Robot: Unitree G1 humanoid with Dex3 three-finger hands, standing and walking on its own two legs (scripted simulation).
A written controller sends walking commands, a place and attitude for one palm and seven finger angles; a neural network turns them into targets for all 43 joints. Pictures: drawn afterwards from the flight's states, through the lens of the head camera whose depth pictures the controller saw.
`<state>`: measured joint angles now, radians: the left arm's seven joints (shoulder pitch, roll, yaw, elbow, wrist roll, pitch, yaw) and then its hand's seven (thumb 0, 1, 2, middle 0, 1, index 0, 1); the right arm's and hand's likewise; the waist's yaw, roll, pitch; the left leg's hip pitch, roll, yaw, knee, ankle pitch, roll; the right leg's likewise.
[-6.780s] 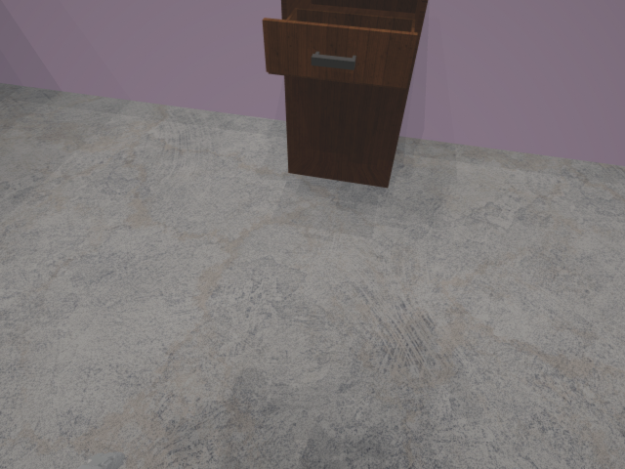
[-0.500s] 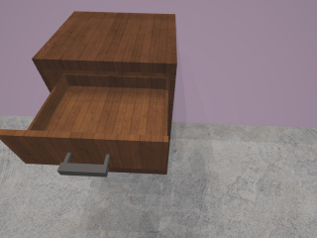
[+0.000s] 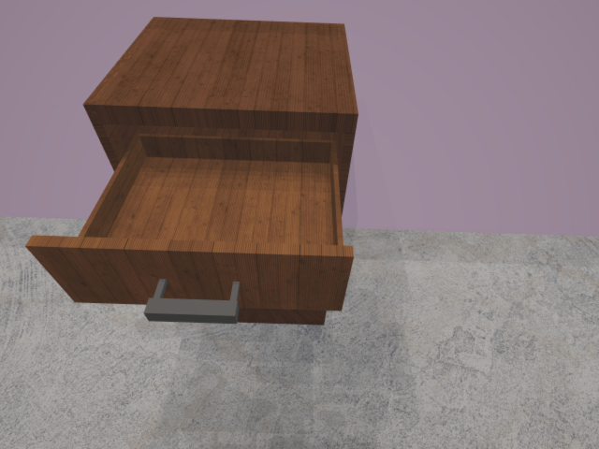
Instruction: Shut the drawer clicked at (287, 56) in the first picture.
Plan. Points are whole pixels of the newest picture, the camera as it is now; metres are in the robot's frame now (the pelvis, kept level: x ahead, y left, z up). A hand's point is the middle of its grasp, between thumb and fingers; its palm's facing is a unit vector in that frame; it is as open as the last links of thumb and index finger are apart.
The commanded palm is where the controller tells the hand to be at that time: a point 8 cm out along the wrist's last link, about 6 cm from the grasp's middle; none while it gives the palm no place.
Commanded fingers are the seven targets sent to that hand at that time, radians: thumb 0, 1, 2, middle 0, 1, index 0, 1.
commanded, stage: look again from close up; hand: left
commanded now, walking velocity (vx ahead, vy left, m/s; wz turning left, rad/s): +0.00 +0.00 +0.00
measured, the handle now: (196, 298) +0.33 +0.18 -0.02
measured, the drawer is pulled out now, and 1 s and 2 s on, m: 0.30 0.30 0.30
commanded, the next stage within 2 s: shuffle to correct the standing spot in 0.06 s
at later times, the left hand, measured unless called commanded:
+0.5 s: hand out of the picture -0.01 +0.15 -0.17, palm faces +0.01 -0.98 -0.19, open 7.4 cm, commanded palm none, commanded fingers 0.00 0.90 0.90 -0.20 -0.30 -0.20 -0.30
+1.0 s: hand out of the picture +0.04 +0.17 -0.16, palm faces +0.01 -0.97 -0.24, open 7.4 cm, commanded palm none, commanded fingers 0.00 0.90 0.90 -0.20 -0.30 -0.20 -0.30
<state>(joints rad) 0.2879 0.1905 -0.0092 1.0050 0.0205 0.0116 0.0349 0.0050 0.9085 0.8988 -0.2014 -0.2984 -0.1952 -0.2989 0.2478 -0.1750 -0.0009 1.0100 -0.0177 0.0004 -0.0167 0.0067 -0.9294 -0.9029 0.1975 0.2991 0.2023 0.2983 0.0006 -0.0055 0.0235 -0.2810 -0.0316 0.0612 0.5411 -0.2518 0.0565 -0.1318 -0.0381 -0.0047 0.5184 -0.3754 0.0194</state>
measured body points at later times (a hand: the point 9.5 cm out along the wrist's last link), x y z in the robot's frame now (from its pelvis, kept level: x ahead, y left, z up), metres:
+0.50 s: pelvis +0.02 -0.02 +0.00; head +0.05 -0.02 +0.45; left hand -0.01 +0.20 -0.16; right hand +0.03 -0.25 -0.16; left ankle +0.03 +0.08 -0.73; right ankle -0.06 -0.14 -0.73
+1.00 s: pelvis +0.01 -0.02 +0.00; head +0.03 -0.03 +0.45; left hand +0.04 +0.22 -0.15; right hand +0.06 -0.25 -0.15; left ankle +0.03 +0.08 -0.73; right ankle -0.06 -0.14 -0.73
